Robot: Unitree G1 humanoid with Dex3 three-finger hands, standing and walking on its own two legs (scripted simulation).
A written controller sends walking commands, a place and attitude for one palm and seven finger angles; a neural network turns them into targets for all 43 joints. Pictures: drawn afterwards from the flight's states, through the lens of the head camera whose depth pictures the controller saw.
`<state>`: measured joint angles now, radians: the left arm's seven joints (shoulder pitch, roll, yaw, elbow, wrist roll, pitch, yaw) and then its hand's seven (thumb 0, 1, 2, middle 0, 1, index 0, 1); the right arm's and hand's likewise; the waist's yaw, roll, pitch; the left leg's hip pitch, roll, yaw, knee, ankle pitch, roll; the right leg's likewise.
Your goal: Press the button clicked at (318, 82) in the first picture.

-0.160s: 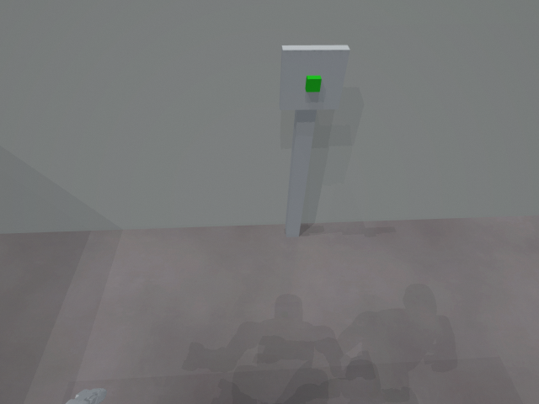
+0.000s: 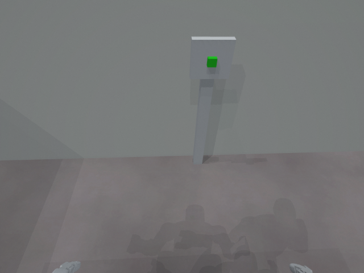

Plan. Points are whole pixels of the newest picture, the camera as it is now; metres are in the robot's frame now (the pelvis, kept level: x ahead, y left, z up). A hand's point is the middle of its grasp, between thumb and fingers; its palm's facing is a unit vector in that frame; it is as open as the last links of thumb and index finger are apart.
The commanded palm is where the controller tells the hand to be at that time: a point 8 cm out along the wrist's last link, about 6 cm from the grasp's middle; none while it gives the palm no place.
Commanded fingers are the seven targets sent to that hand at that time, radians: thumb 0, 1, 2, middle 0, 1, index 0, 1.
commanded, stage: stand and wait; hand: left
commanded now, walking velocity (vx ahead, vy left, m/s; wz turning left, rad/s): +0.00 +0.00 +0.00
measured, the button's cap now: (211, 61) +0.93 -0.07 +0.02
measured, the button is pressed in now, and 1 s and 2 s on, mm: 0 0 0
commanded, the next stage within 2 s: look at it before walking up in 0.66 s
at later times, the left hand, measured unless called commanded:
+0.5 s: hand out of the picture +0.03 +0.24 -0.15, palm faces -0.02 -0.94 -0.34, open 7.4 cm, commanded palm none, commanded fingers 0.00 0.90 0.90 -0.20 -0.30 -0.20 -0.30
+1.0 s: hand out of the picture +0.05 +0.22 -0.15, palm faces -0.02 -0.94 -0.33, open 7.4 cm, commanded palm none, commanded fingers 0.00 0.90 0.90 -0.20 -0.30 -0.20 -0.30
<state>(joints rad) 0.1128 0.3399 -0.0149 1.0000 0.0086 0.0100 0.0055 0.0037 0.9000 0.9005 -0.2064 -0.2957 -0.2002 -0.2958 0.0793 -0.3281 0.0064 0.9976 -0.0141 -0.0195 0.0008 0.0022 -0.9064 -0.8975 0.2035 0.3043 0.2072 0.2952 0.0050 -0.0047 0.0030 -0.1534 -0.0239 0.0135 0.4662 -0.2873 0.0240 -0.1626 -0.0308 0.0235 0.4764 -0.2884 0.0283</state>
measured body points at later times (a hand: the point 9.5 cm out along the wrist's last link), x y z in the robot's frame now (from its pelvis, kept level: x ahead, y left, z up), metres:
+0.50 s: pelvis -0.02 -0.02 +0.01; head -0.02 -0.02 +0.46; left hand +0.03 +0.28 -0.13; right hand +0.05 -0.31 -0.13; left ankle -0.02 +0.10 -0.74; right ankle -0.02 -0.14 -0.74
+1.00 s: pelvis -0.03 -0.02 +0.01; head -0.03 -0.02 +0.46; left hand +0.05 +0.27 -0.13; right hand +0.05 -0.32 -0.13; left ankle -0.02 +0.10 -0.74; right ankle -0.02 -0.14 -0.74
